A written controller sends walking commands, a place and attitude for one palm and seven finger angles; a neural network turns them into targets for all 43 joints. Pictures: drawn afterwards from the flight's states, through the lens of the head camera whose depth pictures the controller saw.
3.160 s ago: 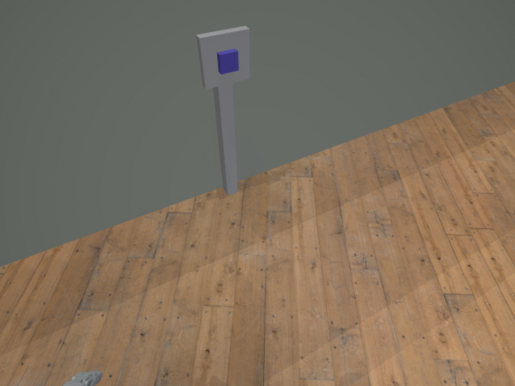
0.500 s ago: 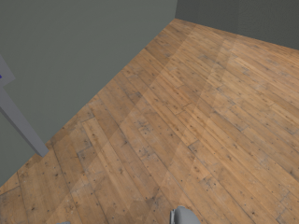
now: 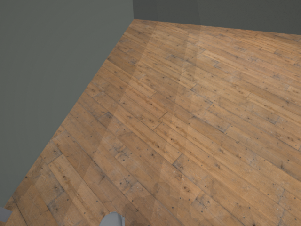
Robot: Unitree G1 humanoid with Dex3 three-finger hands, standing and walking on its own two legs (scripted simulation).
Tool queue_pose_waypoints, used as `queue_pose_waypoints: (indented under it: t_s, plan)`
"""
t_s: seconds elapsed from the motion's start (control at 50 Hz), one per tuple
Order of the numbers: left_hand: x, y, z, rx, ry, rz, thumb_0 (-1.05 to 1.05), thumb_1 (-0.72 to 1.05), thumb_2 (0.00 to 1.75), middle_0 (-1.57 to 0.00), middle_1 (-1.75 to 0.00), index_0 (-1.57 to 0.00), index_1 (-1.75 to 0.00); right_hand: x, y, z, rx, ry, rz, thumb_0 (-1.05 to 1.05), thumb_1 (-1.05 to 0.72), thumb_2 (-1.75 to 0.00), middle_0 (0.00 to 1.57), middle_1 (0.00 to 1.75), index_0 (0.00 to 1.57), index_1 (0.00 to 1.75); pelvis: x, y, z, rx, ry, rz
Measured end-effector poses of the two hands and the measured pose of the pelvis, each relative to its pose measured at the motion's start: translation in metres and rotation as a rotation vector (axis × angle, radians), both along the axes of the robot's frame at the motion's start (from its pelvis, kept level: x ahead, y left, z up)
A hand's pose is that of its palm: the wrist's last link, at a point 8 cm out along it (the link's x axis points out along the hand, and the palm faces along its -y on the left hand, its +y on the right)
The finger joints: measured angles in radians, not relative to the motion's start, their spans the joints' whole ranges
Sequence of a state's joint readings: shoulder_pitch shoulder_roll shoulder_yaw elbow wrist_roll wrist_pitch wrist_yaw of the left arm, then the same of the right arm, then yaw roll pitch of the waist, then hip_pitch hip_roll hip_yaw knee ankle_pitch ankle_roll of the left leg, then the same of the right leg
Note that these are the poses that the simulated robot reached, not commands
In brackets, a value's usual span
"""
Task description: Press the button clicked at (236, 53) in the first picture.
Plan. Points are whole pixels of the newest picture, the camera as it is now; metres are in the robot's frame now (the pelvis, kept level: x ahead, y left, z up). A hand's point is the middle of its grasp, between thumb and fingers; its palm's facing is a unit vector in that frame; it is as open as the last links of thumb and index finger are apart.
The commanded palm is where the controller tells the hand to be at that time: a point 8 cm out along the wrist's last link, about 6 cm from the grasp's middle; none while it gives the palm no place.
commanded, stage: walk to a spot facing it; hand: left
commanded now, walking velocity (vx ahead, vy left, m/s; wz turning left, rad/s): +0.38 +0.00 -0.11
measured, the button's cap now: out of the picture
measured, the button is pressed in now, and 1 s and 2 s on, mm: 0 0 0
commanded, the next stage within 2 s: turn to face it in 0.56 s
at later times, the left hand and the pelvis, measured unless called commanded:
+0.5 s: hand (85, 204) +0.22 +0.23 -0.18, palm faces -0.07 -0.99 -0.13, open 7.4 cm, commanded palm none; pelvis +0.20 +0.06 +0.00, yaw -10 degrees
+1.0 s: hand (135, 128) +0.51 +0.08 -0.15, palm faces -0.24 -0.96 -0.17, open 7.4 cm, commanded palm none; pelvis +0.35 -0.03 -0.01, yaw -10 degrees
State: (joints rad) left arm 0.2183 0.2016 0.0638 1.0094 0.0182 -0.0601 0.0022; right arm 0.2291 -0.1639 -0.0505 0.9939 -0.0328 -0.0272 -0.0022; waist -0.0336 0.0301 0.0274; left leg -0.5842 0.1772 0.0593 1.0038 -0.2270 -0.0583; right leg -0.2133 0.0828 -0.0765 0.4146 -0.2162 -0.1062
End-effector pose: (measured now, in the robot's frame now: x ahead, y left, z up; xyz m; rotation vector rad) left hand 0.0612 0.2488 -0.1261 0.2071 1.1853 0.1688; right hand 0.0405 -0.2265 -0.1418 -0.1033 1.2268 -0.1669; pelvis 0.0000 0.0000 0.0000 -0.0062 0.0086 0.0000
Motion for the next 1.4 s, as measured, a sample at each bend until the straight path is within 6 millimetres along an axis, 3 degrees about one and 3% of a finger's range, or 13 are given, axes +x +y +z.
queue_pose_waypoints:
  t_s: [0.22, 0.26, 0.32, 0.46, 0.6, 0.74, 0.82, 0.94, 1.02, 1.12, 1.22, 1.28, 1.4]
  plan:
    - [-0.022, 0.018, -0.027, -0.083, 0.254, 0.119, 0.0, 0.91, 0.9, -0.2, -0.3, -0.2, -0.29, 0.183, 0.035, 0.02, -0.049, -0.188, 0.124, 0.01, -0.91, -0.9, 0.19, 0.3, 0.2, 0.3, 0.1, 0.038, -0.009, -0.024, -0.014, -0.033]
    - [-0.019, 0.021, -0.034, -0.107, 0.316, 0.114, 0.0, 0.91, 0.9, -0.2, -0.3, -0.2, -0.29, 0.201, 0.042, 0.021, -0.066, -0.221, 0.117, 0.01, -0.91, -0.9, 0.2, 0.3, 0.2, 0.3, 0.116, 0.046, -0.013, -0.012, -0.025, -0.056]
    - [0.006, 0.026, -0.033, -0.124, 0.356, 0.076, 0.0, 0.91, 0.9, -0.2, -0.3, -0.2, -0.29, 0.203, 0.049, 0.024, -0.071, -0.218, 0.061, 0.01, -0.91, -0.9, 0.2, 0.3, 0.2, 0.3, 0.138, 0.055, -0.009, -0.003, -0.042, -0.091]
    - [0.121, 0.032, -0.024, -0.124, 0.256, -0.018, 0.01, 0.91, 0.9, -0.19, -0.3, -0.2, -0.29, 0.155, 0.047, 0.021, -0.093, -0.024, -0.123, -0.01, -0.95, -0.9, 0.2, 0.3, 0.21, 0.3, 0.19, 0.061, 0.003, 0.001, -0.033, -0.157]
    - [0.258, 0.018, -0.018, -0.08, 0.144, -0.158, 0.01, 0.92, 0.9, -0.19, -0.3, -0.2, -0.29, 0.104, 0.051, 0.013, -0.046, 0.204, -0.266, 0.0, -0.93, -0.9, 0.2, 0.3, 0.2, 0.3, 0.241, 0.043, 0.002, 0.005, -0.021, -0.231]
    - [0.403, -0.041, -0.018, -0.016, 0.007, -0.357, 0.01, 0.92, 0.9, -0.19, -0.3, -0.19, -0.29, 0.084, 0.058, -0.006, 0.066, 0.391, -0.407, 0.01, -0.91, -0.9, 0.2, 0.3, 0.2, 0.3, 0.296, 0.001, -0.017, 0.012, -0.015, -0.294]
    - [0.451, -0.078, -0.017, -0.014, -0.104, -0.382, 0.0, 0.91, 0.9, -0.19, -0.3, -0.2, -0.29, 0.107, 0.044, -0.021, 0.113, 0.431, -0.418, 0.01, -0.91, -0.9, 0.2, 0.3, 0.2, 0.3, 0.318, -0.022, -0.025, 0.012, -0.022, -0.27]
    - [0.46, -0.111, -0.002, -0.064, -0.122, -0.339, 0.0, 0.91, 0.9, -0.19, -0.3, -0.2, -0.29, 0.196, 0.007, -0.019, 0.09, 0.269, -0.336, 0.01, -0.91, -0.9, 0.2, 0.3, 0.2, 0.3, 0.339, -0.033, -0.009, 0.011, -0.024, -0.211]
    - [0.453, -0.114, -0.001, -0.094, -0.125, -0.266, 0.0, 0.9, 0.9, -0.18, -0.29, -0.2, -0.3, 0.256, -0.013, -0.013, 0.057, 0.154, -0.259, 0.01, -0.91, -0.9, 0.19, 0.3, 0.2, 0.3, 0.348, -0.033, -0.005, 0.006, -0.026, -0.163]
    - [0.44, -0.085, -0.01, -0.104, -0.128, -0.151, -0.01, 0.91, 0.9, -0.17, -0.29, -0.21, -0.3, 0.312, -0.034, -0.003, -0.021, 0.083, -0.15, 0.01, -0.93, -0.9, 0.2, 0.3, 0.2, 0.3, 0.356, -0.026, -0.008, -0.01, -0.029, -0.095]
    - [0.409, -0.035, -0.037, -0.089, -0.058, -0.032, 0.0, 0.9, 0.9, -0.18, -0.3, -0.2, -0.3, 0.361, -0.041, 0.003, -0.112, 0.01, -0.042, 0.01, -0.92, -0.9, 0.19, 0.3, 0.2, 0.3, 0.364, -0.009, -0.023, -0.031, -0.021, -0.027]
    - [0.384, -0.007, -0.042, -0.053, 0.023, 0.013, 0.0, 0.9, 0.9, -0.19, -0.3, -0.2, -0.3, 0.378, -0.038, 0.009, -0.138, -0.02, 0.004, 0.01, -0.92, -0.9, 0.19, 0.3, 0.2, 0.3, 0.363, -0.003, -0.023, -0.023, -0.014, -0.005]
    - [0.348, 0.022, -0.019, 0.001, 0.08, 0.098, 0.01, 0.91, 0.9, -0.19, -0.3, -0.2, -0.29, 0.396, -0.03, 0.019, -0.129, -0.003, 0.083, 0.01, -0.91, -0.9, 0.2, 0.3, 0.2, 0.3, 0.366, -0.001, -0.006, -0.019, 0.005, 0.056]
